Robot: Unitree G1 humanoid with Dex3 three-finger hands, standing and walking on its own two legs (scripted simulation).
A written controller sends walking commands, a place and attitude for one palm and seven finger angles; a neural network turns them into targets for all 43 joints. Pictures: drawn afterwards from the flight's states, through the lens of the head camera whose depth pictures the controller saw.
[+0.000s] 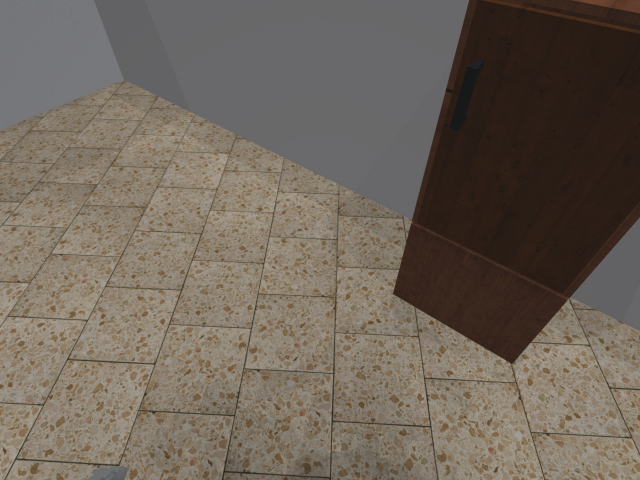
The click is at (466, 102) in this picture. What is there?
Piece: cupboard door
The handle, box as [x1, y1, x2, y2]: [450, 59, 484, 130]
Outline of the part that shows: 484,60 480,59 476,63 471,63 467,66 450,124 450,128 458,130 461,127 462,122 466,118 467,114 465,112 479,68 483,64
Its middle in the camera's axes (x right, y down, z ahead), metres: +0.31 -0.30 +0.81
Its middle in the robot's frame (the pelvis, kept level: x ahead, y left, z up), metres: +0.83 -0.26 +0.08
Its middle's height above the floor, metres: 0.85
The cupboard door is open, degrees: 0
